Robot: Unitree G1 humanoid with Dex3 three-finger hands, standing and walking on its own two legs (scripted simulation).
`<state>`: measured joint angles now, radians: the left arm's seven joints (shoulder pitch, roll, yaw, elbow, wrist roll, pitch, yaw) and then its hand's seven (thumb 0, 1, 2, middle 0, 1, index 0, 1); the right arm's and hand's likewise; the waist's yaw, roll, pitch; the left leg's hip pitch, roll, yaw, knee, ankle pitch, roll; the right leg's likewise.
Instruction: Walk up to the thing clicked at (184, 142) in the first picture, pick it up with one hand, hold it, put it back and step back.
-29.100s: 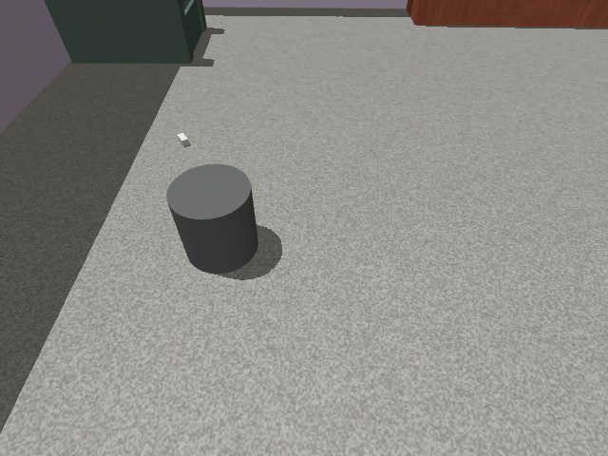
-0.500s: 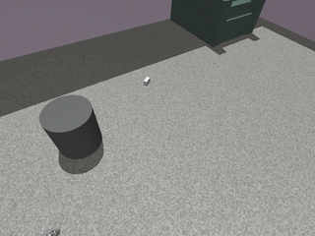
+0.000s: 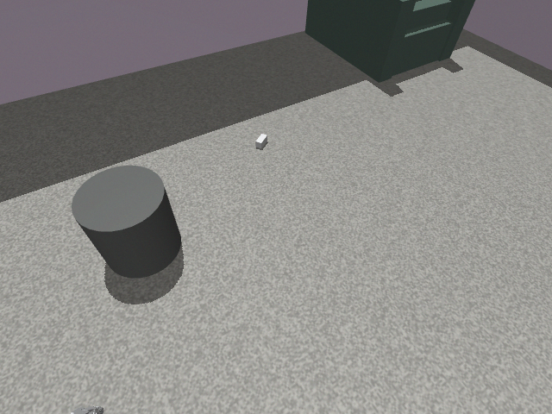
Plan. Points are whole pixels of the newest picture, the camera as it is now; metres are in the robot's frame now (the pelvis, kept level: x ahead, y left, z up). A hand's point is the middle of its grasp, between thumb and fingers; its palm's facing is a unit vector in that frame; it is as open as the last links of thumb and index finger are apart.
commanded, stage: stand
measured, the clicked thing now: (261, 141) +1.55 +0.18 -0.75
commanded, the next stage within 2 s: none
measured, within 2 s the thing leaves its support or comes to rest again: neither
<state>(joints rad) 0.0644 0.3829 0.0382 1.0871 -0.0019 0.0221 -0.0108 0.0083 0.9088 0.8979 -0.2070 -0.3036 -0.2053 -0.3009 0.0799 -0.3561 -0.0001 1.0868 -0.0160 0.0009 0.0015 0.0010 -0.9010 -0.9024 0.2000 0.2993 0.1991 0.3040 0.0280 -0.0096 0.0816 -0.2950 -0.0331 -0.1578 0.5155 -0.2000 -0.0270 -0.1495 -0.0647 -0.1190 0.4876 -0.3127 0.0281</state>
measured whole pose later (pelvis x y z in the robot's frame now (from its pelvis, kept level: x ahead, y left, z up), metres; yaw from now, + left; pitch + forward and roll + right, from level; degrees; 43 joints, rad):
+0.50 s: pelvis +0.01 -0.01 +0.01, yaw -3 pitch -1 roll +0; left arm 0.08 0.35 0.02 1.14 0.00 0.00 0.00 0.01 0.91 0.90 -0.21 -0.30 -0.21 -0.30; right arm 0.05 -0.35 0.00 1.13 0.00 0.00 0.00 0.00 -0.90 -0.90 0.20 0.30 0.20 0.30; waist 0.02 0.00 0.05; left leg -0.19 0.00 -0.12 0.36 -0.15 -0.04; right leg -0.06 -0.04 -0.08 0.34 -0.25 0.02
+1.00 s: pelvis +0.02 -0.01 +0.01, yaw -4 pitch -1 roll +0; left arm 0.10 0.35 0.02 1.13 0.00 0.00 -0.01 0.01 0.91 0.90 -0.21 -0.30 -0.21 -0.30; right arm 0.08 -0.35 0.01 1.15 -0.01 0.00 0.00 0.00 -0.90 -0.90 0.20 0.30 0.20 0.30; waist 0.01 0.01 0.05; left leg -0.17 0.01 -0.10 0.34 -0.15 -0.04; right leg -0.06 -0.04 -0.06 0.33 -0.24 0.02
